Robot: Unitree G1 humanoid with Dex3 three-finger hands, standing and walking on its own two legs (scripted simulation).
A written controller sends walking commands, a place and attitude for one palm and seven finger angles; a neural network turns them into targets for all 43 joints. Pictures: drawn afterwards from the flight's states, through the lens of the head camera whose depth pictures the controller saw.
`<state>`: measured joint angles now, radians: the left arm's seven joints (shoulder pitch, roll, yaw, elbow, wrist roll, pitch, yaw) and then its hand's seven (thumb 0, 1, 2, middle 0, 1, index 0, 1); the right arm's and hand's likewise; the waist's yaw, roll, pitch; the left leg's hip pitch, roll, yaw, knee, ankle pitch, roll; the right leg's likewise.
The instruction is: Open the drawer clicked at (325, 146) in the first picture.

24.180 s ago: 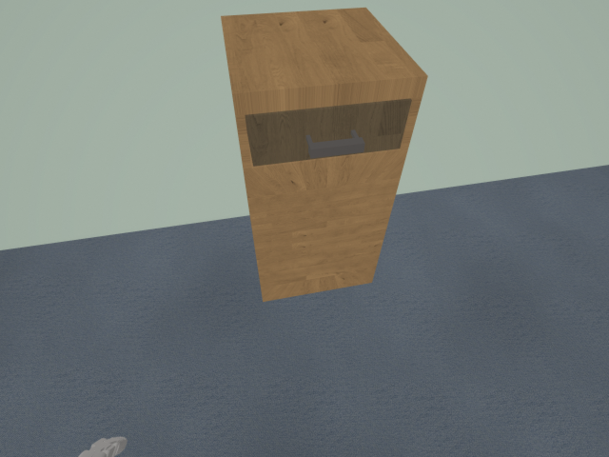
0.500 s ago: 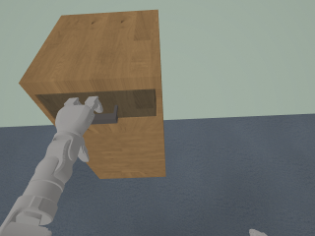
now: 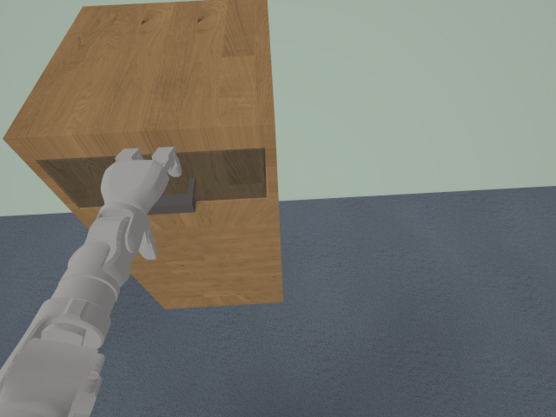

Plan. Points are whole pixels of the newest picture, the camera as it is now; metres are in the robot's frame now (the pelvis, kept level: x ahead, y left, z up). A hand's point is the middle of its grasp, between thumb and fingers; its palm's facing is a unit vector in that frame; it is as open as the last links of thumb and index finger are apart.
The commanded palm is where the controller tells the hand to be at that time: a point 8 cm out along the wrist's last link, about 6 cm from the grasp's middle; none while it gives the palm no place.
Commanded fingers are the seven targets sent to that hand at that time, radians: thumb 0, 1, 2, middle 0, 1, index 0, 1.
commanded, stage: move the hooked fingers above the handle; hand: left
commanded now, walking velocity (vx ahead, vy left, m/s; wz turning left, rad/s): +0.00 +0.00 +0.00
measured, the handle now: (160, 194) +0.49 +0.24 -0.03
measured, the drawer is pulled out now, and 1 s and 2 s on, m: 0.00 0.00 0.00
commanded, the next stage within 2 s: lower the fingers behind the handle in 1.24 s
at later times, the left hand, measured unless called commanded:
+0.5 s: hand (152, 197) +0.45 +0.23 +0.02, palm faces -0.08 -0.02 -1.00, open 13.8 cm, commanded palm +0.44 +0.22 +0.09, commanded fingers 0.00 -0.50 0.30 -0.30 -1.20 -0.30 -1.20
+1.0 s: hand (148, 196) +0.44 +0.23 +0.03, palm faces -0.06 -0.03 -1.00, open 13.8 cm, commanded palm +0.42 +0.23 +0.09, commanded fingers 0.00 -0.50 0.30 -0.30 -1.20 -0.30 -1.20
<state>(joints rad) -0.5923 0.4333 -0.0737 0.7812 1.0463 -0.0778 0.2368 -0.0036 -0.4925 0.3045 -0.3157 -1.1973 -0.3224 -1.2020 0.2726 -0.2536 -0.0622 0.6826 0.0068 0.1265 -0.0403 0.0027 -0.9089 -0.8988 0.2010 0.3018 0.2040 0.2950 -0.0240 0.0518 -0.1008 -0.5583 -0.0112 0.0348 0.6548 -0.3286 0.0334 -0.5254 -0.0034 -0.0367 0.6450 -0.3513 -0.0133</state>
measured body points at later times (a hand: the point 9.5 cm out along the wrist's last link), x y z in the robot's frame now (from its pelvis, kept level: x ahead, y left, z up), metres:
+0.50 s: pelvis +0.00 -0.01 +0.00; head +0.08 -0.02 +0.44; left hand +0.45 +0.22 +0.08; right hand +0.02 -0.28 -0.14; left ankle -0.01 +0.10 -0.72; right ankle -0.03 -0.11 -0.72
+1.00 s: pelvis +0.00 +0.00 +0.00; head +0.06 -0.02 +0.44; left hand +0.44 +0.23 +0.09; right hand +0.04 -0.27 -0.14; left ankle -0.01 +0.10 -0.72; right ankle -0.03 -0.11 -0.72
